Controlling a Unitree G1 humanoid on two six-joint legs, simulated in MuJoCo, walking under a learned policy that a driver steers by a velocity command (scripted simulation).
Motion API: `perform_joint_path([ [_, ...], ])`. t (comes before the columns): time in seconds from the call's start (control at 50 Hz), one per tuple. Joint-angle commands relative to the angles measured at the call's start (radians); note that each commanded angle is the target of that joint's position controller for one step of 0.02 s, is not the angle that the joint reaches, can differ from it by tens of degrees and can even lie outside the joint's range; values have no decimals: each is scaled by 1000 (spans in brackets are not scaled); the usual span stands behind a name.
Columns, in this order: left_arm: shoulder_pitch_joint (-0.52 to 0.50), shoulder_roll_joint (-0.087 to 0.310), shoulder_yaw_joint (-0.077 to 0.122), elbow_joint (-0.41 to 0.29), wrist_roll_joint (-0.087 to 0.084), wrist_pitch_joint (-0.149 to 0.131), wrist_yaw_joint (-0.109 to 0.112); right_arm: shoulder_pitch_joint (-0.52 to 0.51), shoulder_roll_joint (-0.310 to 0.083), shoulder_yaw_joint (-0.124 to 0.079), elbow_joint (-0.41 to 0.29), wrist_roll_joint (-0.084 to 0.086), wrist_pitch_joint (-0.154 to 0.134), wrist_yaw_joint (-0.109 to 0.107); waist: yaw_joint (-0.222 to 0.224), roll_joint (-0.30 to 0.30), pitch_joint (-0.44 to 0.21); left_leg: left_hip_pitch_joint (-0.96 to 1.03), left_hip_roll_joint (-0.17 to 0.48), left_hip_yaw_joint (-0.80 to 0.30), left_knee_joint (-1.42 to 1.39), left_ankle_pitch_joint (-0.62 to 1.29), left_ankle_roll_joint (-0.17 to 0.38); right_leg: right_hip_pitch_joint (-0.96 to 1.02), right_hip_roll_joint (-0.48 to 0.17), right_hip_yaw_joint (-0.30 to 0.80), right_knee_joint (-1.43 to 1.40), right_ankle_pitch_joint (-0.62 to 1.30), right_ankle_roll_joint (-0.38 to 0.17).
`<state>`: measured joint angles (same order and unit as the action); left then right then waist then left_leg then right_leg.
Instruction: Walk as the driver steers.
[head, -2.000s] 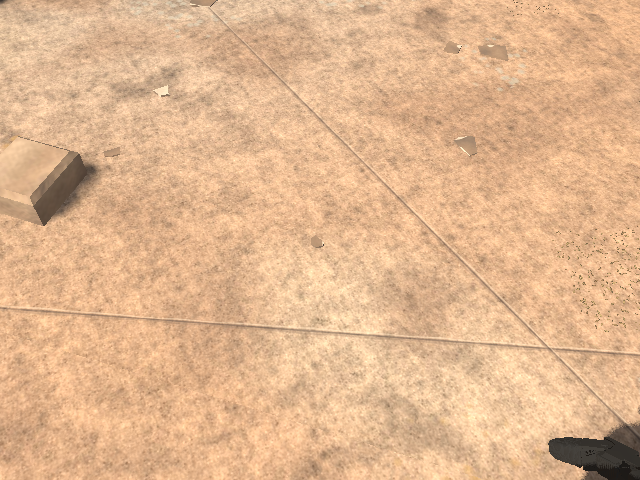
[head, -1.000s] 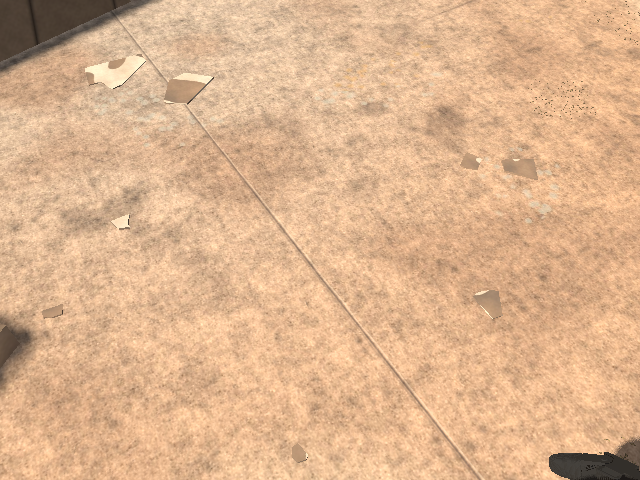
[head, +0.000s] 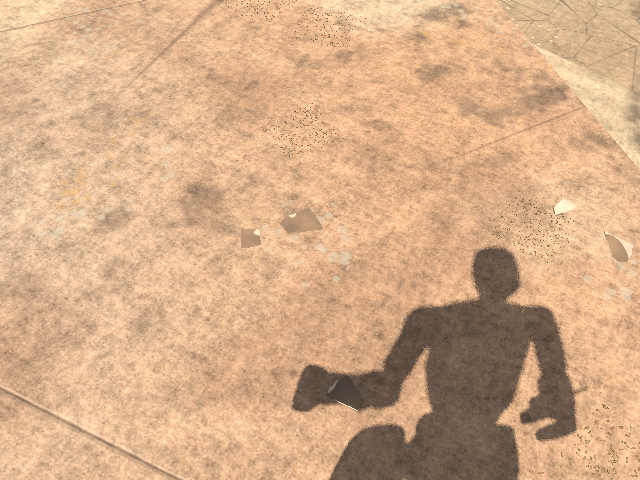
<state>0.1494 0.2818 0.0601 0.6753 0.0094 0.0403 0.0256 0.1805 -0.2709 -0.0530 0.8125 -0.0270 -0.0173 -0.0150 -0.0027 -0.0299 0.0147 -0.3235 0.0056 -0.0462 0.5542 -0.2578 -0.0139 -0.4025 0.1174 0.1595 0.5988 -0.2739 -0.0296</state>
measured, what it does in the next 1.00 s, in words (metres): steps on the spot: right foot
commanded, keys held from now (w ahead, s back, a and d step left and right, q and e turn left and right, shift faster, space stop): no key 1.00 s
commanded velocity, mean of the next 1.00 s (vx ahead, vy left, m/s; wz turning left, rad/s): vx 0.01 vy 0.00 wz -0.05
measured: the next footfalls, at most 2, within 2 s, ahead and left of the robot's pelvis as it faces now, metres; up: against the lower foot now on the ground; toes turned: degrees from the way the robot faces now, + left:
right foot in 0.22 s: +0.04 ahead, -0.13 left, +0.00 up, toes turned +3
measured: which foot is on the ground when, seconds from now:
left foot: down 0.00-1.00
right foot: up 0.00-0.20, down 0.22-1.00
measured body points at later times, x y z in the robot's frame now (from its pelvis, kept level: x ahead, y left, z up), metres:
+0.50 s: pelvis +0.01 -0.01 +0.00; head +0.02 -0.01 +0.45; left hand +0.13 +0.25 -0.11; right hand +0.11 -0.27 -0.12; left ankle +0.02 +0.14 -0.73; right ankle +0.00 -0.13 -0.73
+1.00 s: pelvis +0.01 -0.01 +0.01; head +0.02 -0.01 +0.46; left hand +0.07 +0.24 -0.14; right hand +0.05 -0.27 -0.14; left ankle +0.02 +0.14 -0.73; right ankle +0.00 -0.13 -0.73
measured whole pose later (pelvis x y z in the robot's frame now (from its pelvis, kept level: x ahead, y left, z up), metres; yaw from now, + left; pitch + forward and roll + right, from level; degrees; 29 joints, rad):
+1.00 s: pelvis +0.01 -0.01 +0.01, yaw -1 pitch -2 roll +0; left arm 0.21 0.22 0.02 1.01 0.00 0.00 0.03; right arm 0.21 -0.23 -0.03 1.06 0.00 0.01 -0.04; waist -0.01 0.00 0.05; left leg -0.21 0.03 -0.04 0.50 -0.26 -0.05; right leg -0.18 0.02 0.06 0.51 -0.30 0.00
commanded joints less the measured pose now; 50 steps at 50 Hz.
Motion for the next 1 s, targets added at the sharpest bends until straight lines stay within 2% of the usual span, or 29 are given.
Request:
perform_joint_path([
  [0.02, 26, 149, 38, -67, 4, -25, 2, -62, -139, -23, -85, -25, -22, 4, 24, 256, -60, 55, 338, -366, -260, 316, 261, -12, -59, -17, 196, -263, 43],
  [0.04, 13, 156, 47, -59, -3, -23, 2, -61, -142, -26, -79, -9, -24, 0, 14, 229, -62, 94, 304, -325, -241, 323, 242, -39, -55, -30, 256, -245, 59],
  [0.08, 25, 118, 43, -35, -2, -7, 5, -63, -152, -28, -70, 19, -23, -6, 12, 189, -57, 148, 271, -264, -203, 408, 215, -69, -87, -31, 314, -228, 95],
  [0.12, 32, 51, 21, -20, -9, -5, 1, -67, -132, -23, -56, 23, -11, -5, 16, 182, -65, 151, 207, -170, -169, 502, 183, 4, -102, -79, 192, -202, 109],
  [0.14, 17, 32, 13, -16, -13, -7, 0, -52, -124, -21, -48, 21, -5, -3, 1, 200, -77, 166, 191, -149, -155, 538, 179, 44, -103, -100, 113, -167, 110],
  [0.16, 14, 30, 13, -9, -19, -8, -1, -39, -122, -20, -39, 21, 1, -2, -4, 214, -87, 182, 182, -141, -141, 560, 178, 83, -100, -117, 27, -113, 108],
  [0.2, 35, 43, 17, 16, -19, -8, -3, -21, -118, -17, -24, 34, 6, 2, 9, 209, -91, 180, 157, -126, -124, 501, 150, 201, -93, -138, -210, 105, 85],
  [0.22, 28, 72, 21, 16, -12, -6, -2, 4, -112, -14, -17, 33, -1, 5, -2, 181, -98, 154, 150, -133, -131, 414, 115, 267, -120, -99, -240, 191, 65],
  [0.24, 28, 122, 29, 8, -3, -3, 3, 14, -102, -8, -16, 17, -14, 12, -19, 102, -119, 97, 123, -105, -112, 314, 73, 346, -190, -38, -192, 384, 39],
  [0.26, 22, 155, 39, 28, -5, 0, 3, 56, -96, -7, -7, 11, -25, 21, -61, -20, -125, 86, 59, -39, -132, 191, 35, 329, -195, -41, -119, 355, -4],
  [0.28, 22, 106, 32, 27, -3, -2, -6, 2, -109, -6, 2, 8, -26, 21, -13, -3, -111, 122, 38, -5, -106, 130, 4, 268, -179, -44, -131, 246, -16],
  [0.3, 22, 80, 23, 38, 5, -6, -11, -35, -106, -6, -1, 11, -23, 20, -8, 3, -81, 121, 33, 4, -96, 115, -5, 234, -176, -37, -150, 197, -13],
  [0.32, 15, 84, 21, 44, 8, -12, -11, -48, -92, -3, 1, 14, -16, 15, -11, -4, -60, 122, 35, 6, -90, 124, -3, 207, -172, -38, -160, 183, -5],
  [0.38, 23, 79, 16, 69, 4, -30, -8, -35, -93, -5, 18, 15, 1, 3, -17, -30, -24, 130, 34, 5, -87, 136, 0, 172, -168, -40, -168, 180, 7],
  [0.54, 40, 72, 5, 136, -1, -46, 1, -27, -91, -8, 86, 18, 12, -11, -15, 5, 3, 140, 28, 9, -102, 125, -17, 164, -158, -44, -178, 141, 10],
  [0.78, 57, 54, -7, 241, -5, -49, 3, 10, -86, -6, 177, 22, 15, -24, -11, 20, 9, 138, 24, 17, -118, 123, -21, 182, -138, -69, -188, 132, 10],
  [1.0, 79, 47, -18, 315, -8, -46, 7, 54, -69, 3, 227, 24, 15, -30, -8, 24, 25, 130, 19, 24, -123, 117, -16, 175, -125, -88, -193, 120, 16],
])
